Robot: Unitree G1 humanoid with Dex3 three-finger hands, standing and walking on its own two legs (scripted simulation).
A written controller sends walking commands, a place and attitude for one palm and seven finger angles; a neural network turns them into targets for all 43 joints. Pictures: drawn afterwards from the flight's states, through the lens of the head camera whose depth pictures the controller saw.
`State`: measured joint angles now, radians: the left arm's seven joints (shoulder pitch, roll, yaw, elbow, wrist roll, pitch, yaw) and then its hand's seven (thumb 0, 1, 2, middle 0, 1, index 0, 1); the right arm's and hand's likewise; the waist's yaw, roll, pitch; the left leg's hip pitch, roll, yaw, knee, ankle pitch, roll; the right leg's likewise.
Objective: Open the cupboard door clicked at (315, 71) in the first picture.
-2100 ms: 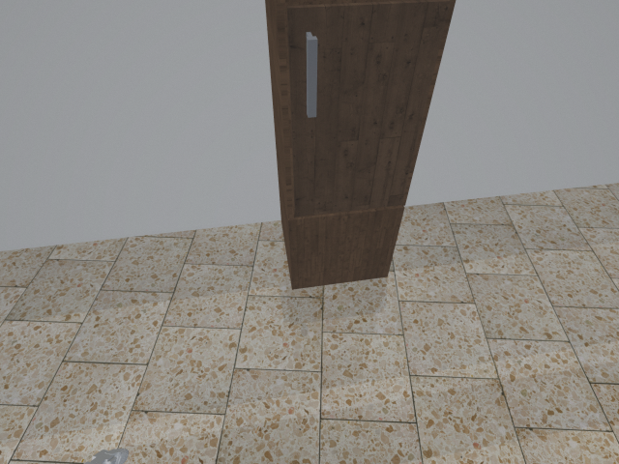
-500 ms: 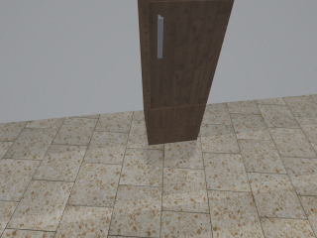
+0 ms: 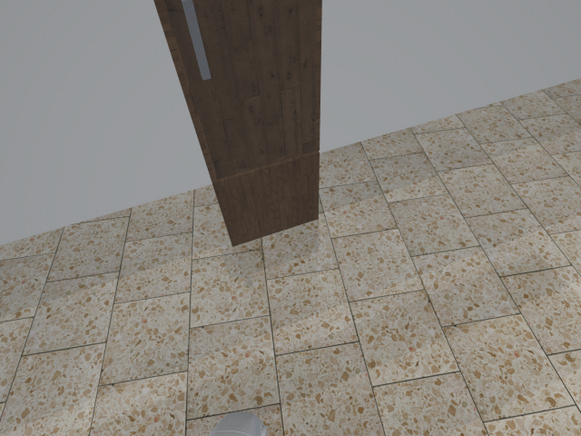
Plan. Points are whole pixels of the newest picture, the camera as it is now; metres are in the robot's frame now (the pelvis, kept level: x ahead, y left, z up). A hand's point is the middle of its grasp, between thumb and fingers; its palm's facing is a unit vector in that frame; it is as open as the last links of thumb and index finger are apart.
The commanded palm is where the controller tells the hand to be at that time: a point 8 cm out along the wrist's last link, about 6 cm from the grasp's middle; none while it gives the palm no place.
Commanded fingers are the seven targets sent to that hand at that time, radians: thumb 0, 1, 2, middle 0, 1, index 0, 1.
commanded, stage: walk to a spot facing it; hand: left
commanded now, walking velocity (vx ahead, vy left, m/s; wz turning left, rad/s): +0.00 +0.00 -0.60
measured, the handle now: (195, 37) +0.88 +0.30 +0.12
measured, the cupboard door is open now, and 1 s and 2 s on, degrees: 0 0 0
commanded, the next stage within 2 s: none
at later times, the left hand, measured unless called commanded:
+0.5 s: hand out of the picture +0.09 +0.28 -0.17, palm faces -0.20 -0.96 -0.20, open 7.4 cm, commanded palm none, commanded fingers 0.00 0.90 0.90 -0.20 -0.30 -0.20 -0.30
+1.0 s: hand (208, 427) +0.15 +0.16 -0.15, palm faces -0.64 -0.75 -0.17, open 7.4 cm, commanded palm none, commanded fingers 0.00 0.90 0.90 -0.20 -0.30 -0.20 -0.30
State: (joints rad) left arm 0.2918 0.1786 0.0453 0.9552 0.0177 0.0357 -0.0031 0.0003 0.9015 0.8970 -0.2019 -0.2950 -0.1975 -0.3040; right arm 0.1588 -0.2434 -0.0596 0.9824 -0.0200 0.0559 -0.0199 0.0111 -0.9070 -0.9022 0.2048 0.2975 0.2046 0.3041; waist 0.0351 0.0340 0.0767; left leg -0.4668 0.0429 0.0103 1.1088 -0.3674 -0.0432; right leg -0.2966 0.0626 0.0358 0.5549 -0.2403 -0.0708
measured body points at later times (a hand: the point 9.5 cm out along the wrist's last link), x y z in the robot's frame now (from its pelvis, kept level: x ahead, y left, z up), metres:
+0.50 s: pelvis -0.03 +0.08 +0.01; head -0.01 +0.12 +0.46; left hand +0.10 +0.33 -0.15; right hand -0.01 -0.19 -0.10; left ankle -0.02 +0.17 -0.73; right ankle -0.03 -0.06 -0.67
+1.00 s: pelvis -0.05 +0.08 +0.00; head -0.03 +0.07 +0.45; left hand +0.19 +0.20 -0.14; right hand -0.24 -0.09 -0.15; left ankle -0.02 +0.17 -0.73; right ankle -0.14 -0.01 -0.71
